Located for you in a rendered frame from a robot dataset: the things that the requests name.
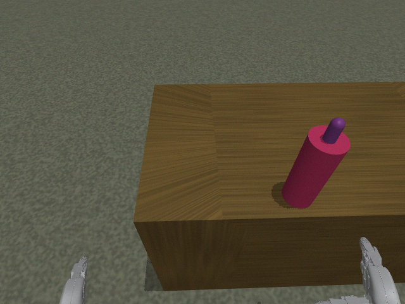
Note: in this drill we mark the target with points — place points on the right robot hand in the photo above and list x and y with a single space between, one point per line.
377 280

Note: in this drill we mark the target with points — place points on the bottle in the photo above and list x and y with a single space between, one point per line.
321 153

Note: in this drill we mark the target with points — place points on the left robot hand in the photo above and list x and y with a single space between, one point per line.
74 289

